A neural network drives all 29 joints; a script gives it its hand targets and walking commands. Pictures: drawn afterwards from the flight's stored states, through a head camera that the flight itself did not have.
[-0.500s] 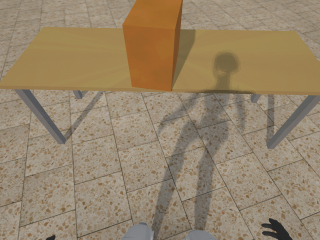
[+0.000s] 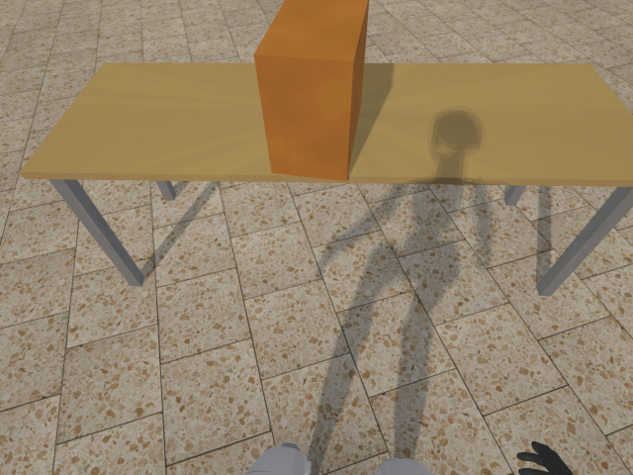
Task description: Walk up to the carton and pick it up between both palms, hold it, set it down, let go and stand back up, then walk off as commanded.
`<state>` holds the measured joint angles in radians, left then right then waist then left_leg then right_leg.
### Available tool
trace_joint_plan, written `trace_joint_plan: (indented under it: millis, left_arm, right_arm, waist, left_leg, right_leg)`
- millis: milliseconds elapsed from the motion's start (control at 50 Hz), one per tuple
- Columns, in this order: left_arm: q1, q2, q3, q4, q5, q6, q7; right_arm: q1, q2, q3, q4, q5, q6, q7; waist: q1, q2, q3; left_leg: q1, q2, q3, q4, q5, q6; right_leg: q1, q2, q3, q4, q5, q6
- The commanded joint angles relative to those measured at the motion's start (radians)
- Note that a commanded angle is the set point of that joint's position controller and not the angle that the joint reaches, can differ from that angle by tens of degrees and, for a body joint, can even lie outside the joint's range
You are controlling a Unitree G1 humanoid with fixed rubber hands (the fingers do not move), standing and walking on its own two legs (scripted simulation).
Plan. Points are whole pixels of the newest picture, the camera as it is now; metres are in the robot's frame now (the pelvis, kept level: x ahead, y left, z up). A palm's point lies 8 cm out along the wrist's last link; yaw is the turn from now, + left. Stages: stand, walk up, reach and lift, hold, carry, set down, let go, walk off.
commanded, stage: walk off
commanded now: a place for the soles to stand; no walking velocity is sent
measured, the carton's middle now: (319, 86) +0.92 +0.01 -0.01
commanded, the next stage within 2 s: stand in 0.12 s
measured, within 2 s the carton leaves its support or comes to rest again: neither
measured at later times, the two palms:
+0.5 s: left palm out of the picture +0.11 +0.30 -0.08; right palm out of the picture +0.14 -0.30 -0.11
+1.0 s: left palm out of the picture +0.11 +0.31 -0.07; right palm out of the picture +0.13 -0.30 -0.10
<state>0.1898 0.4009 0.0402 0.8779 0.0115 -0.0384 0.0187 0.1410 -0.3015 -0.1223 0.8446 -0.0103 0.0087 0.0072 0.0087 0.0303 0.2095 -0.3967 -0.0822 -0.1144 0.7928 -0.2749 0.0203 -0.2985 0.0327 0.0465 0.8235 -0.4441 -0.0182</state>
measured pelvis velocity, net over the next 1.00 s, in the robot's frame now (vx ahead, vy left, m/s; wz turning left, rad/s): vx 0.03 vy -0.02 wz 0.00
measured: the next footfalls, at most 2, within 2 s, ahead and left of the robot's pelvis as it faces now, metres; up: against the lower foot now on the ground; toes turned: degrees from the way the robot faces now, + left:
none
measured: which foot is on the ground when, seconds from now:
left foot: down 0.00-1.00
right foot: down 0.00-1.00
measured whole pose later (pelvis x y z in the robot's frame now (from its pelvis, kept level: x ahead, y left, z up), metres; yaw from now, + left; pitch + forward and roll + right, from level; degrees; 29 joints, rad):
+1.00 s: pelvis +0.03 -0.02 +0.01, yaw +0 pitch -3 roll +1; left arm 0.15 0.40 0.04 0.97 0.01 -0.05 0.01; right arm 0.13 -0.30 -0.12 0.93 -0.01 0.00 0.01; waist 0.01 0.02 0.10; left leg -0.38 -0.08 -0.11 0.67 -0.24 -0.01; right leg -0.30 0.02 0.05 0.73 -0.38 -0.01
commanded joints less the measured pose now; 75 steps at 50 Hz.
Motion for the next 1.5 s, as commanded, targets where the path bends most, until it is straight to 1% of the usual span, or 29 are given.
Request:
trace_joint_plan:
  millis: [0,20,40,60,80,100,120,140,160,180,200,220,240,260,280,300,320,340,360,400,420,460,520,580,680,840,1100,1220,1480]
  left_arm:
    - [0.018,0.293,0.085,-0.065,0.014,-0.034,0.01]
    - [-0.042,0.298,0.086,-0.087,0.015,-0.036,0.013]
    - [-0.079,0.293,0.084,-0.105,0.014,-0.037,0.013]
    - [-0.102,0.287,0.082,-0.118,0.012,-0.036,0.014]
    - [-0.11,0.276,0.077,-0.126,0.01,-0.034,0.014]
    - [-0.103,0.256,0.072,-0.126,0.006,-0.033,0.013]
    - [-0.105,0.175,0.044,-0.055,0.015,-0.031,0.003]
    - [-0.084,0.155,0.045,-0.054,0.011,-0.024,-0.001]
    - [-0.056,0.149,0.049,-0.043,0.005,-0.016,-0.001]
    - [-0.018,0.152,0.049,-0.025,0.002,-0.007,-0.001]
    - [0.024,0.153,0.05,-0.009,0.001,-0.003,-0.002]
    - [0.049,0.151,0.048,0.002,0.004,-0.005,-0.002]
    - [0.058,0.149,0.047,0.006,0.009,-0.011,-0.004]
    - [0.051,0.158,0.046,0.007,0.014,-0.018,-0.005]
    - [0.023,0.183,0.048,0.0,0.017,-0.025,-0.004]
    - [-0.009,0.205,0.05,-0.002,0.015,-0.031,-0.002]
    - [-0.046,0.218,0.05,-0.003,0.013,-0.036,-0.002]
    - [-0.076,0.22,0.045,-0.002,0.013,-0.04,-0.002]
    - [-0.089,0.212,0.041,0.002,0.011,-0.044,-0.002]
    - [-0.08,0.203,0.039,0.018,0.003,-0.045,0.0]
    - [-0.075,0.202,0.04,0.024,0.001,-0.044,0.001]
    - [-0.079,0.202,0.04,0.025,-0.001,-0.042,0.004]
    - [-0.088,0.2,0.038,0.026,0.0,-0.039,0.008]
    - [-0.094,0.197,0.036,0.03,0.0,-0.036,0.009]
    - [-0.104,0.188,0.032,0.038,0.0,-0.033,0.008]
    - [-0.113,0.178,0.029,0.052,-0.001,-0.031,0.004]
    - [-0.108,0.167,0.024,0.081,0.001,-0.026,-0.003]
    - [-0.104,0.167,0.023,0.088,0.004,-0.026,-0.005]
    - [-0.1,0.164,0.02,0.092,0.003,-0.024,-0.006]
  right_arm:
    - [-0.061,-0.252,-0.005,-0.068,-0.006,-0.011,-0.006]
    - [-0.021,-0.255,-0.009,-0.059,-0.006,-0.013,-0.006]
    - [0.011,-0.267,-0.015,-0.05,-0.006,-0.012,-0.004]
    - [0.035,-0.269,-0.016,-0.047,-0.005,-0.011,-0.001]
    - [0.055,-0.269,-0.016,-0.046,-0.005,-0.014,0.001]
    - [0.069,-0.269,-0.015,-0.047,-0.006,-0.017,0.001]
    - [0.082,-0.248,-0.005,0.009,-0.01,-0.036,0.002]
    - [0.06,-0.292,-0.015,0.005,-0.013,-0.047,0.001]
    - [0.029,-0.32,-0.019,0.002,-0.017,-0.055,-0.004]
    - [-0.02,-0.319,-0.015,-0.008,-0.017,-0.056,-0.008]
    - [-0.064,-0.308,-0.01,-0.021,-0.018,-0.053,-0.01]
    - [-0.089,-0.295,-0.004,-0.026,-0.017,-0.051,-0.011]
    - [-0.105,-0.28,0.001,-0.026,-0.014,-0.049,-0.01]
    - [-0.106,-0.266,0.002,-0.021,-0.012,-0.047,-0.009]
    - [-0.101,-0.253,0.003,-0.016,-0.011,-0.045,-0.008]
    - [-0.083,-0.246,0.001,-0.003,-0.009,-0.043,-0.006]
    - [-0.061,-0.241,0.0,0.011,-0.007,-0.043,-0.004]
    - [-0.046,-0.242,0.0,0.019,-0.007,-0.045,-0.003]
    - [-0.044,-0.246,0.001,0.022,-0.007,-0.048,-0.003]
    - [-0.059,-0.247,0.004,0.024,-0.005,-0.052,-0.002]
    - [-0.064,-0.246,0.006,0.025,-0.003,-0.052,-0.003]
    - [-0.073,-0.247,0.01,0.03,0.0,-0.051,-0.006]
    - [-0.077,-0.244,0.013,0.037,0.0,-0.048,-0.008]
    - [-0.079,-0.239,0.015,0.045,-0.001,-0.047,-0.007]
    - [-0.089,-0.235,0.016,0.054,-0.003,-0.047,-0.004]
    - [-0.095,-0.232,0.02,0.071,-0.003,-0.051,-0.002]
    - [-0.094,-0.229,0.024,0.096,-0.004,-0.048,0.0]
    - [-0.087,-0.226,0.024,0.104,-0.005,-0.048,0.0]
    - [-0.082,-0.225,0.027,0.111,-0.004,-0.048,-0.001]
  waist:
    - [0.021,-0.085,-0.149]
    - [-0.01,-0.083,-0.137]
    - [-0.031,-0.076,-0.134]
    - [-0.042,-0.084,-0.137]
    - [-0.047,-0.087,-0.151]
    - [-0.049,-0.065,-0.183]
    - [-0.075,-0.06,-0.273]
    - [-0.058,0.01,-0.295]
    - [-0.036,0.054,-0.297]
    - [-0.007,0.073,-0.276]
    - [0.012,0.089,-0.25]
    - [0.024,0.093,-0.228]
    - [0.031,0.088,-0.216]
    - [0.027,0.062,-0.223]
    - [0.014,0.024,-0.223]
    - [-0.006,0.007,-0.23]
    - [-0.028,-0.006,-0.239]
    - [-0.043,-0.005,-0.242]
    - [-0.044,0.001,-0.261]
    - [-0.028,-0.005,-0.321]
    - [-0.021,-0.014,-0.34]
    - [-0.016,-0.027,-0.349]
    - [-0.016,-0.035,-0.34]
    - [-0.017,-0.04,-0.325]
    - [-0.018,-0.027,-0.306]
    - [-0.021,-0.022,-0.298]
    - [-0.021,-0.007,-0.285]
    - [-0.022,-0.011,-0.284]
    - [-0.02,-0.019,-0.309]
  left_leg:
    - [-0.031,0.015,-0.053,0.03,-0.192,0.009]
    - [0.011,0.021,-0.052,0.089,-0.204,0.015]
    - [0.05,0.041,-0.051,0.099,-0.221,0.022]
    - [0.097,0.05,-0.045,0.072,-0.205,0.029]
    - [0.141,0.058,-0.048,0.019,-0.141,0.039]
    - [0.185,0.072,-0.073,-0.052,-0.048,0.049]
    - [0.268,0.126,-0.112,-0.235,-0.032,0.057]
    - [0.275,0.204,-0.263,-0.326,-0.078,0.092]
    - [0.198,0.279,-0.383,-0.397,-0.169,0.145]
    - [0.138,0.304,-0.439,-0.445,-0.291,0.167]
    - [0.072,0.308,-0.435,-0.464,-0.38,0.173]
    - [0.025,0.291,-0.407,-0.462,-0.403,0.157]
    - [-0.004,0.257,-0.358,-0.44,-0.387,0.126]
    - [-0.018,0.215,-0.291,-0.394,-0.343,0.09]
    - [-0.007,0.164,-0.204,-0.321,-0.264,0.062]
    - [0.065,0.117,-0.133,-0.245,-0.159,0.045]
    - [0.138,0.093,-0.092,-0.194,-0.07,0.037]
    - [0.183,0.098,-0.085,-0.198,0.008,0.036]
    - [0.218,0.114,-0.097,-0.213,0.079,0.041]
    - [0.238,0.133,-0.11,-0.205,0.214,0.052]
    - [0.234,0.135,-0.107,-0.196,0.258,0.053]
    - [0.22,0.132,-0.096,-0.186,0.288,0.051]
    - [0.217,0.128,-0.087,-0.189,0.273,0.049]
    - [0.22,0.127,-0.089,-0.204,0.233,0.047]
    - [0.22,0.132,-0.101,-0.233,0.176,0.05]
    - [0.222,0.142,-0.115,-0.273,0.136,0.054]
    - [0.21,0.149,-0.132,-0.342,0.0,0.055]
    - [0.216,0.147,-0.129,-0.353,-0.019,0.052]
    - [0.238,0.149,-0.118,-0.349,0.053,0.05]
  right_leg:
    - [-0.051,-0.302,0.466,-0.468,-0.12,-0.192]
    - [-0.108,-0.34,0.508,-0.452,-0.022,-0.215]
    - [-0.148,-0.341,0.484,-0.421,0.023,-0.222]
    - [-0.181,-0.321,0.436,-0.388,0.049,-0.216]
    - [-0.185,-0.285,0.378,-0.341,0.097,-0.193]
    - [-0.176,-0.239,0.315,-0.291,0.147,-0.158]
    - [-0.151,-0.148,0.234,-0.263,0.123,-0.069]
    - [-0.14,-0.08,0.155,-0.192,0.084,-0.022]
    - [-0.07,-0.028,0.078,-0.091,0.077,0.001]
    - [-0.038,-0.018,0.052,-0.081,-0.005,0.001]
    - [-0.004,-0.024,0.044,-0.086,-0.049,-0.006]
    - [0.026,-0.032,0.047,-0.126,-0.041,-0.016]
    - [0.057,-0.044,0.067,-0.202,-0.013,-0.026]
    - [0.08,-0.073,0.12,-0.279,-0.005,-0.04]
    - [0.059,-0.115,0.194,-0.35,-0.026,-0.063]
    - [-0.014,-0.161,0.274,-0.395,-0.054,-0.088]
    - [-0.068,-0.189,0.325,-0.422,-0.045,-0.103]
    - [-0.088,-0.19,0.328,-0.413,0.019,-0.098]
    - [-0.081,-0.175,0.295,-0.383,0.109,-0.084]
    - [-0.007,-0.149,0.237,-0.336,0.266,-0.063]
    - [0.027,-0.147,0.231,-0.324,0.322,-0.061]
    - [0.059,-0.154,0.232,-0.313,0.396,-0.065]
    - [0.051,-0.161,0.238,-0.319,0.404,-0.07]
    - [0.026,-0.163,0.242,-0.341,0.338,-0.071]
    - [-0.004,-0.154,0.233,-0.367,0.238,-0.067]
    - [-0.006,-0.145,0.217,-0.388,0.192,-0.061]
    - [-0.007,-0.136,0.201,-0.429,0.092,-0.055]
    - [-0.01,-0.139,0.203,-0.446,0.076,-0.053]
    - [0.012,-0.142,0.193,-0.446,0.144,-0.046]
